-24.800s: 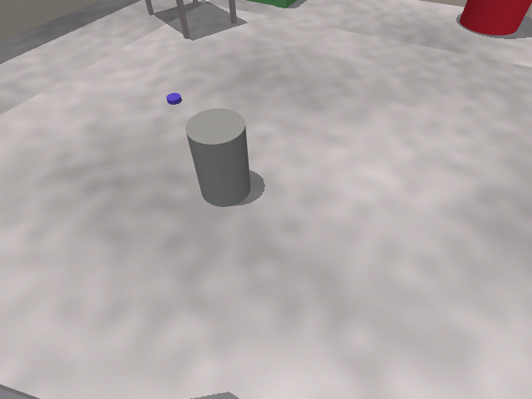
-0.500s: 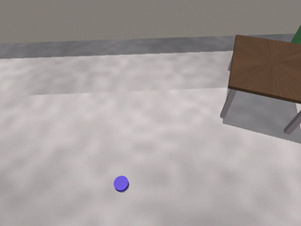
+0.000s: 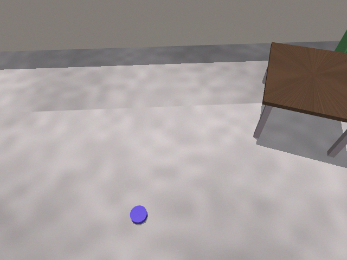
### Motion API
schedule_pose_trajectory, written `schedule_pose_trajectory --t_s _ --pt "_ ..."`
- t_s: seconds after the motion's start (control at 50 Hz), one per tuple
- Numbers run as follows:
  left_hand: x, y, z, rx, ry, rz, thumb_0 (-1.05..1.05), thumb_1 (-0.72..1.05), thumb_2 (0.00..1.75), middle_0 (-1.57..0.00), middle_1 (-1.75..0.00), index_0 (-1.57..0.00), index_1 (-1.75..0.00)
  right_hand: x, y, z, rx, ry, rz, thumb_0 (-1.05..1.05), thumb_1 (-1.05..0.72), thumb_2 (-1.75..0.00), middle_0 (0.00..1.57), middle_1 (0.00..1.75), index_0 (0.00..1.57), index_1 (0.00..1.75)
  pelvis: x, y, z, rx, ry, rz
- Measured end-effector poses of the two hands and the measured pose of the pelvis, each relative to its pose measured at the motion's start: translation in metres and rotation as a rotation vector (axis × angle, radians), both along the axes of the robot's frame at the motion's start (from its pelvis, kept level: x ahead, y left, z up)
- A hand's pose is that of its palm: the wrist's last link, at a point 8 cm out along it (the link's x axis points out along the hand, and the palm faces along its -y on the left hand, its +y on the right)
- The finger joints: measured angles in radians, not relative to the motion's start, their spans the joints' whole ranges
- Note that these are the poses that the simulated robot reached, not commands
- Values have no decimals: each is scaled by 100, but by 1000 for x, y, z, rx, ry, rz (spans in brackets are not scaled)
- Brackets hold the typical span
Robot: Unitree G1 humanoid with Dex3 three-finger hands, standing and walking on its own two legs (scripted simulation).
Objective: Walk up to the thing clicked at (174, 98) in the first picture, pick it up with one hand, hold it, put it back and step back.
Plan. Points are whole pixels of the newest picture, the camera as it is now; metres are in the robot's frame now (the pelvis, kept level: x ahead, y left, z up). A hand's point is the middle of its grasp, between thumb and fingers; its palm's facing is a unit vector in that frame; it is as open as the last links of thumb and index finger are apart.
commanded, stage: stand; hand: left
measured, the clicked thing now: (138, 214) +0.51 +0.24 -0.77
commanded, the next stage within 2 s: none
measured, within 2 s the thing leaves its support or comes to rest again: neither
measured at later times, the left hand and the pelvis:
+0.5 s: hand out of the picture +0.07 +0.25 -0.16, palm faces -0.03 -0.94 -0.33, open 7.3 cm; pelvis +0.00 +0.00 +0.00, yaw +0 degrees
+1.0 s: hand out of the picture +0.06 +0.25 -0.16, palm faces -0.03 -0.94 -0.34, open 7.3 cm; pelvis +0.00 +0.00 +0.00, yaw +0 degrees
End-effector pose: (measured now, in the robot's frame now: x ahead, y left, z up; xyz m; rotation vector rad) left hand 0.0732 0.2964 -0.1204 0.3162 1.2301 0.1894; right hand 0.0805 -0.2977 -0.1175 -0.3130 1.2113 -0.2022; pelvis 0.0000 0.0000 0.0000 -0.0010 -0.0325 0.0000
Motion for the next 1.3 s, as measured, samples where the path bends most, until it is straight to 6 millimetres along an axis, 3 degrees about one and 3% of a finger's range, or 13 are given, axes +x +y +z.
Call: schedule_pose_trajectory --t_s 0.52,1.3 --pt "-13 0 -1 -3 18 8 0 91 90 -20 -30 -21 -30 -14 -1 -1 -2 22 -3 1 -91 -90 21 30 21 30 -3 -1 0 0 -4 0" --pt "-8 1 -2 -3 19 5 0 91 90 -20 -30 -21 -30 -8 1 -1 -2 24 5 0 -91 -90 21 30 21 30 1 1 0 0 0 -1"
